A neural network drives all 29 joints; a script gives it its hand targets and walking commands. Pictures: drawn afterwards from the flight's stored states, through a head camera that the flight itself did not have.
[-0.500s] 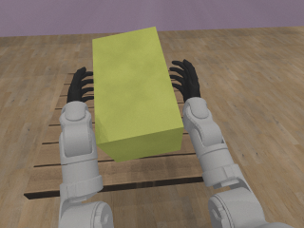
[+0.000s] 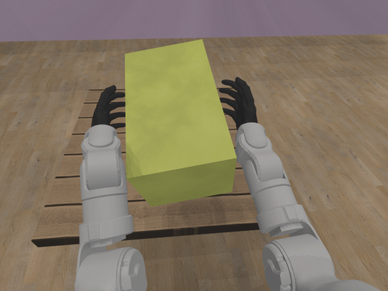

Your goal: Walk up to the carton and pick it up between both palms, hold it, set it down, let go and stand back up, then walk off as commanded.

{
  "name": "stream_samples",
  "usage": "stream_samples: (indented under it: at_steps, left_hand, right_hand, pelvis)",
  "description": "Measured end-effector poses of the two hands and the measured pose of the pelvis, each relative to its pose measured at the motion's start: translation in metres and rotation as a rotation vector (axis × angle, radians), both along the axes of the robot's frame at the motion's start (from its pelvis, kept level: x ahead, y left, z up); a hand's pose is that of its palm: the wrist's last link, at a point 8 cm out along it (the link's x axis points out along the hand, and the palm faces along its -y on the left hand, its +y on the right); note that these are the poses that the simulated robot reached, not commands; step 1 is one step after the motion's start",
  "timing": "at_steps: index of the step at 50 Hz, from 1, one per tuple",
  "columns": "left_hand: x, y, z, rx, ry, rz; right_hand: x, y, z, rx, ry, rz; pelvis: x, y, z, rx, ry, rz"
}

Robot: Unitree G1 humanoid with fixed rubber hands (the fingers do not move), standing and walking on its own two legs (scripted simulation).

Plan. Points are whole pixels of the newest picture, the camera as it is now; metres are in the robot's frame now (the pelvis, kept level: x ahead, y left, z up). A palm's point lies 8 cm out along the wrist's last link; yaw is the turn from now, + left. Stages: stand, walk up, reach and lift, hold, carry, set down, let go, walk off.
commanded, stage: hold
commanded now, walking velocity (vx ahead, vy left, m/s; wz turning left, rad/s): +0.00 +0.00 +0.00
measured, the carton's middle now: (177, 121) +0.43 -0.01 +0.14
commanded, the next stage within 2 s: none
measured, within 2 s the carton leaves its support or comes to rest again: neither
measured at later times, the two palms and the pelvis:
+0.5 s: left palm (101, 129) +0.37 +0.14 +0.18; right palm (243, 120) +0.36 -0.13 +0.19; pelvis +0.00 +0.00 +0.00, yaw +0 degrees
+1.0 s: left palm (101, 126) +0.37 +0.14 +0.19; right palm (243, 118) +0.36 -0.13 +0.19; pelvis +0.00 +0.00 +0.00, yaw +0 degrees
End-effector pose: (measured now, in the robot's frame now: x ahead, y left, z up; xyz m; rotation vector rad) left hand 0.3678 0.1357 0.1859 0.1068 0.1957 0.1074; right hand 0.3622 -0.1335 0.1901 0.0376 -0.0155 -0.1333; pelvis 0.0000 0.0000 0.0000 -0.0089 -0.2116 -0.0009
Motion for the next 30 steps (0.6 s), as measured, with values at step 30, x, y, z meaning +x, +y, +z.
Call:
stream_samples:
  at_steps: [30]
  left_hand:
    - [-0.001,0.004,0.003,0.006,-0.014,-0.001]
  right_hand:
    - [-0.001,0.004,0.002,0.007,-0.02,-0.001]
  pelvis:
    - [-0.001,0.004,0.0,0.001,-0.002,-0.006]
